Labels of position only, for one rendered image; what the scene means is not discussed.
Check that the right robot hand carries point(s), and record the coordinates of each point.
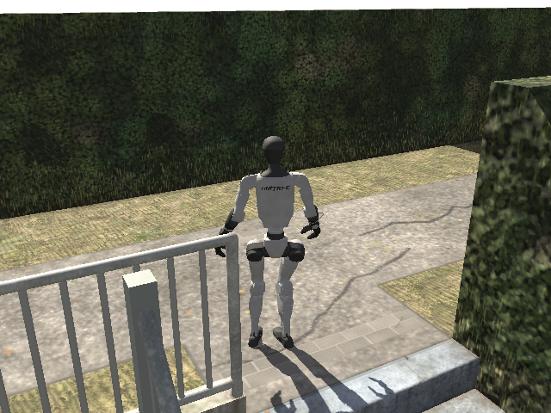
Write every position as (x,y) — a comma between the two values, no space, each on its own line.
(308,228)

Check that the left robot forearm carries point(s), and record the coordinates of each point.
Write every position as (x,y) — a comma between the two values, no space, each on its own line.
(229,225)

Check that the right robot forearm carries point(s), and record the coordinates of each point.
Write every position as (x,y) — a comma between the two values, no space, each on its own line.
(314,221)

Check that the robot right upper arm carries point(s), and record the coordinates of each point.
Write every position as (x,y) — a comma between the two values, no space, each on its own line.
(306,194)

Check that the robot left upper arm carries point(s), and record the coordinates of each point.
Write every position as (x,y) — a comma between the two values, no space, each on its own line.
(247,182)

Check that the left robot thigh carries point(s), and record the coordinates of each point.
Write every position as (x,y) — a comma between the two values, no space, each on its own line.
(254,252)

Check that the robot left shin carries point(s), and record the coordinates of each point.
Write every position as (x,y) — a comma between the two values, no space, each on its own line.
(255,307)

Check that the left robot hand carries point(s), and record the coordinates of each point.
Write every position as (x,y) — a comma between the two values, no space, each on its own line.
(219,252)

